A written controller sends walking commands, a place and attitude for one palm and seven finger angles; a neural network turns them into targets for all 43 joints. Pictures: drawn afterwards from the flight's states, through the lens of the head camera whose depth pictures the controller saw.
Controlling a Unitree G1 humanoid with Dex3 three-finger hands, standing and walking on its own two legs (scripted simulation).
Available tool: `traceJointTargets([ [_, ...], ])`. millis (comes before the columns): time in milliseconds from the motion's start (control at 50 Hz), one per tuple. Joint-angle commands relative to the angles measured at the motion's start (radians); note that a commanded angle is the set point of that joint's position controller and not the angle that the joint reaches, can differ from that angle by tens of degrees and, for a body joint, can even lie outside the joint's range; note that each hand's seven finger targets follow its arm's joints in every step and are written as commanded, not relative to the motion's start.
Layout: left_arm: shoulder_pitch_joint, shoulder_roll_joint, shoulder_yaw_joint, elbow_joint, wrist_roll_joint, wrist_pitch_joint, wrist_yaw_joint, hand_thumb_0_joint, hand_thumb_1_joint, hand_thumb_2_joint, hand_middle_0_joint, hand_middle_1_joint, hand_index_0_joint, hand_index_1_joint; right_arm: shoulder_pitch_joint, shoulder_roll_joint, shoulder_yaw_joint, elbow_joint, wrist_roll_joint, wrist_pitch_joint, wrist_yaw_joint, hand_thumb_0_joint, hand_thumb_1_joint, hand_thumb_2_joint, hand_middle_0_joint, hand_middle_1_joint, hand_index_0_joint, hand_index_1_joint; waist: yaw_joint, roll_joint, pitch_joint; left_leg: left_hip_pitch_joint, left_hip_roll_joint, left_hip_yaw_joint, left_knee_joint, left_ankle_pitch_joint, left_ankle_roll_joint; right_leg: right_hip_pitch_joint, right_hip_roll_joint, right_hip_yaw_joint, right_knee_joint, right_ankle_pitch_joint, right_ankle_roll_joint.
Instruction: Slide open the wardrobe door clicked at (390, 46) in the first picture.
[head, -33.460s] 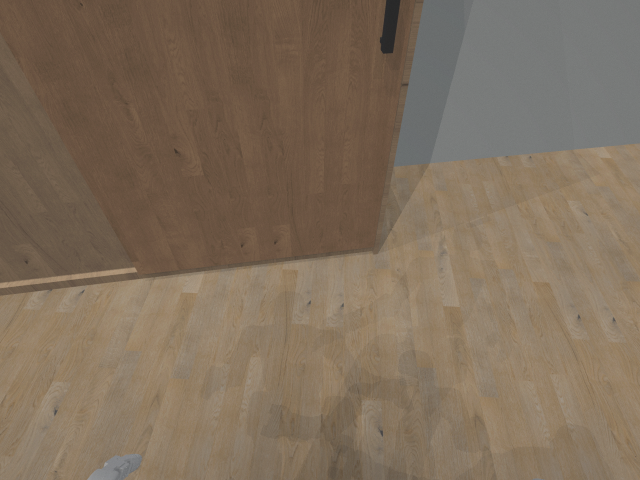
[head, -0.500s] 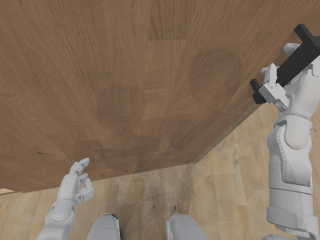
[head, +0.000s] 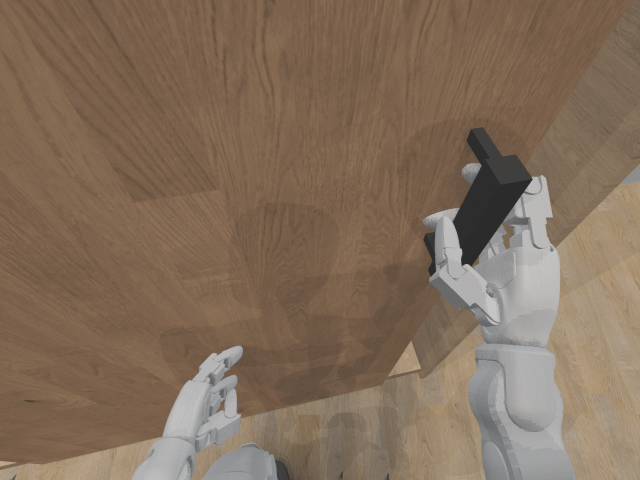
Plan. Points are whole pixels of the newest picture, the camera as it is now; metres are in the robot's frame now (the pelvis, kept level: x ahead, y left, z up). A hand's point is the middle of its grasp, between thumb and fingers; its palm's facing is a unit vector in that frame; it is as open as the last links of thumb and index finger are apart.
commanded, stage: step sideways, sliding the door along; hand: right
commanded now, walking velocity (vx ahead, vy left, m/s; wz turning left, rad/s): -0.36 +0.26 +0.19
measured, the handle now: (459, 216) +0.32 -0.15 +0.18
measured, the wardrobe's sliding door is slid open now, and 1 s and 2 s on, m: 0.12 0.25 0.44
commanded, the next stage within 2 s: none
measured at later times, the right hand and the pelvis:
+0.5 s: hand (378, 283) +0.26 -0.06 +0.17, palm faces -0.03 +1.00 -0.04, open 7.0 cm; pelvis -0.05 +0.02 +0.00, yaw +9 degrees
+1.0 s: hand (300, 295) +0.25 +0.00 +0.18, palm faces +0.06 +1.00 +0.00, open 6.9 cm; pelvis -0.12 +0.12 +0.02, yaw +9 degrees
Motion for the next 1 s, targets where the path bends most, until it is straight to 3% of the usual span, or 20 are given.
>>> traceJointTargets([
  [0, -0.133, 0.121, 0.045, -0.129, -0.009, -0.019, 0.02, 0.0, 0.9, 0.9, -0.2, -0.3, -0.2, -0.3, -0.328, 0.014, 0.221, -0.341, -0.025, -0.149, 0.132, 0.0, -0.9, -0.9, 0.45, 1.4, 0.45, 1.4, 0.141, -0.074, -0.367, 0.104, 0.026, -0.035, -0.064, 0.19, 0.023, 0.071, -0.278, 0.082, 0.164, 1.288, -0.021],
  [40, -0.14, 0.121, 0.046, -0.125, -0.014, -0.019, 0.02, 0.0, 0.9, 0.9, -0.2, -0.3, -0.2, -0.3, -0.253, 0.018, 0.226, -0.321, -0.031, -0.156, 0.138, 0.0, -0.9, -0.9, 0.45, 1.4, 0.45, 1.4, 0.13, -0.013, -0.347, 0.173, 0.103, -0.14, -0.071, 0.445, 0.065, -0.065, -0.227, 0.079, 0.277, 0.975, -0.001],
  [80, -0.157, 0.116, 0.067, -0.141, -0.022, -0.027, 0.03, 0.0, 0.9, 0.9, -0.2, -0.3, -0.2, -0.3, -0.184, 0.007, 0.218, -0.3, -0.028, -0.171, 0.13, 0.0, -0.9, -0.9, 0.45, 1.4, 0.45, 1.4, 0.09, 0.298, -0.354, 0.283, 0.298, -0.511, -0.207, 1.308, 0.227, -0.293, 0.042, 0.124, 0.514, -0.089, 0.055],
  [100, -0.138, 0.098, 0.063, -0.163, -0.016, -0.034, 0.033, 0.0, 0.9, 0.9, -0.2, -0.3, -0.2, -0.3, -0.133, 0.0, 0.214, -0.287, -0.03, -0.171, 0.118, 0.0, -0.9, -0.9, 0.45, 1.4, 0.45, 1.4, 0.078, 0.351, -0.312, 0.292, 0.361, -0.567, -0.218, 1.4, 0.231, -0.363, 0.051, 0.232, 0.513, -0.302, 0.041],
  [240, -0.134, 0.098, 0.07, -0.071, 0.0, 0.046, -0.002, 0.0, 0.9, 0.9, -0.2, -0.3, -0.2, -0.3, -0.183, -0.052, 0.186, -0.425, -0.051, -0.255, 0.104, 0.0, -0.9, -0.9, 0.45, 1.4, 0.45, 1.4, 0.169, 0.101, -0.576, 0.224, 0.188, -0.287, -0.109, 0.722, 0.121, -0.013, 0.009, 0.138, -0.099, 0.334, 0.061],
  [260, -0.122, 0.118, 0.089, -0.073, 0.001, 0.043, 0.0, 0.0, 0.9, 0.9, -0.2, -0.3, -0.2, -0.3, -0.205, -0.075, 0.166, -0.414, -0.044, -0.262, 0.104, 0.0, -0.9, -0.9, 0.45, 1.4, 0.45, 1.4, 0.178, 0.099, -0.607, 0.113, 0.145, -0.244, -0.026, 0.538, 0.082, 0.107, -0.083, 0.201, -0.15, 0.526, 0.021],
  [300, -0.172, 0.16, 0.113, -0.108, 0.008, 0.022, 0.012, 0.0, 0.9, 0.9, -0.2, -0.3, -0.2, -0.3, -0.236, -0.073, 0.136, -0.374, -0.037, -0.26, 0.118, 0.0, -0.9, -0.9, 0.45, 1.4, 0.45, 1.4, 0.138, -0.167, -0.602, -0.102, 0.016, -0.193, 0.4, -0.362, 0.002, 0.115, -0.492, 0.528, -0.241, 1.066, -0.185],
  [320, -0.17, 0.181, 0.12, -0.111, 0.004, 0.034, 0.017, 0.0, 0.9, 0.9, -0.2, -0.3, -0.2, -0.3, -0.2, -0.099, 0.097, -0.281, -0.044, -0.246, 0.108, 0.0, -0.9, -0.9, 0.45, 1.4, 0.45, 1.4, 0.138, -0.122, -0.553, -0.117, 0.011, -0.235, 0.524, -0.402, 0.003, 0.057, -0.517, 0.536, -0.263, 0.907, -0.215],
  [360, -0.187, 0.151, 0.111, -0.1, 0.023, 0.028, 0.036, 0.0, 0.9, 0.9, -0.2, -0.3, -0.2, -0.3, -0.351, -0.08, 0.079, -0.387, -0.032, -0.223, 0.112, 0.0, -0.9, -0.9, 0.45, 1.4, 0.45, 1.4, 0.148, -0.144, -0.425, -0.21, 0.06, -0.259, 0.537, -0.342, -0.013, 0.009, -0.509, 0.45, -0.237, 0.938, -0.226],
  [440, -0.172, 0.181, 0.129, -0.076, -0.002, 0.015, 0.018, 0.0, 0.9, 0.9, -0.2, -0.3, -0.2, -0.3, -0.386, -0.036, 0.118, -0.252, -0.021, -0.167, 0.108, 0.0, -0.9, -0.9, 0.45, 1.4, 0.45, 1.4, 0.13, -0.176, -0.39, -0.064, 0.043, -0.144, 0.241, -0.248, -0.022, 0.047, -0.378, 0.179, -0.207, 0.919, -0.085],
  [540, -0.123, 0.17, 0.126, -0.059, -0.021, -0.01, 0.016, 0.0, 0.9, 0.9, -0.2, -0.3, -0.2, -0.3, -0.465, -0.055, 0.079, -0.198, -0.017, -0.159, 0.095, 0.0, -0.9, -0.9, 0.45, 1.4, 0.45, 1.4, 0.154, -0.226, -0.408, 0.106, -0.026, -0.032, -0.113, -0.108, -0.033, 0.053, -0.294, 0.131, -0.129, 0.829, -0.038],
  [580, -0.12, 0.138, 0.114, -0.056, -0.045, -0.029, 0.018, 0.0, 0.9, 0.9, -0.2, -0.3, -0.2, -0.3, -0.506, -0.06, 0.085, -0.202, -0.021, -0.163, 0.093, 0.0, -0.9, -0.9, 0.45, 1.4, 0.45, 1.4, 0.145, -0.106, -0.458, 0.185, 0.015, -0.042, -0.349, 0.237, -0.034, 0.078, -0.18, 0.091, 0.005, 0.671, -0.05],
  [620, -0.158, 0.09, 0.094, -0.059, -0.046, -0.03, 0.037, 0.0, 0.9, 0.9, -0.2, -0.3, -0.2, -0.3, -0.491, -0.115, 0.071, -0.175, -0.033, -0.152, 0.079, 0.0, -0.9, -0.9, 0.45, 1.4, 0.45, 1.4, 0.132, 0.248, -0.459, 0.363, 0.263, -0.286, -0.302, 0.956, 0.081, -0.288, -0.013, 0.074, 0.236, -0.067, -0.026],
  [660, -0.17, 0.119, 0.114, -0.034, -0.03, -0.029, 0.063, 0.0, 0.9, 0.9, -0.2, -0.3, -0.2, -0.3, -0.477, -0.127, 0.035, -0.152, -0.023, -0.142, 0.066, 0.0, -0.9, -0.9, 0.45, 1.4, 0.45, 1.4, 0.085, 0.408, -0.5, 0.425, 0.338, -0.395, -0.203, 1.201, 0.168, -0.4, 0.04, 0.198, 0.457, -0.251, 0.039],
  [740, -0.129, 0.118, 0.098, 0.015, -0.017, 0.01, 0.074, 0.0, 0.9, 0.9, -0.2, -0.3, -0.2, -0.3, -0.591, -0.039, 0.087, -0.196, -0.004, -0.191, 0.067, 0.0, -0.9, -0.9, 0.45, 1.4, 0.45, 1.4, 0.189, 0.134, -0.505, 0.382, 0.188, -0.139, -0.016, 0.87, 0.11, -0.172, 0.0, 0.102, -0.164, 0.241, 0.068],
  [760, -0.115, 0.149, 0.127, 0.007, -0.016, 0.024, 0.073, 0.0, 0.9, 0.9, -0.2, -0.3, -0.2, -0.3, -0.609, -0.05, 0.09, -0.189, 0.001, -0.199, 0.078, 0.0, -0.9, -0.9, 0.45, 1.4, 0.45, 1.4, 0.214, 0.074, -0.536, 0.165, 0.123, -0.099, 0.128, 0.583, 0.05, 0.096, -0.086, 0.173, -0.257, 0.624, 0.04],
  [780, -0.119, 0.222, 0.161, -0.02, -0.009, 0.02, 0.065, 0.0, 0.9, 0.9, -0.2, -0.3, -0.2, -0.3, -0.611, -0.033, 0.108, -0.195, 0.014, -0.201, 0.094, 0.0, -0.9, -0.9, 0.45, 1.4, 0.45, 1.4, 0.188, -0.171, -0.573, -0.17, 0.01, -0.106, 0.352, -0.155, -0.011, 0.344, -0.408, 0.522, -0.234, 1.27, -0.092],
  [800, -0.113, 0.231, 0.158, -0.025, -0.008, 0.02, 0.042, 0.0, 0.9, 0.9, -0.2, -0.3, -0.2, -0.3, -0.612, -0.012, 0.124, -0.13, -0.007, -0.2, 0.105, 0.0, -0.9, -0.9, 0.45, 1.4, 0.45, 1.4, 0.162, -0.064, -0.633, -0.172, 0.032, -0.228, 0.489, -0.409, 0.014, 0.342, -0.514, 0.618, -0.177, 1.358, -0.182],
  [820, -0.113, 0.261, 0.167, -0.053, -0.035, 0.045, 0.026, 0.0, 0.9, 0.9, -0.2, -0.3, -0.2, -0.3, -0.59, -0.008, 0.136, -0.034, -0.012, -0.171, 0.111, 0.0, -0.9, -0.9, 0.45, 1.4, 0.45, 1.4, 0.171, 0.05, -0.592, -0.208, 0.026, -0.243, 0.564, -0.39, 0.024, 0.314, -0.513, 0.575, -0.187, 1.166, -0.214],
  [980, -0.12, 0.205, 0.152, -0.036, -0.021, 0.045, 0.02, 0.0, 0.9, 0.9, -0.2, -0.3, -0.2, -0.3, -0.782, -0.002, 0.114, 0.025, -0.003, -0.093, 0.13, 0.0, -0.9, -0.9, 0.45, 1.4, 0.45, 1.4, 0.152, -0.267, -0.444, -0.14, 0.039, -0.096, 0.363, -0.135, -0.037, 0.133, -0.29, 0.148, -0.243, 0.864, -0.074],
])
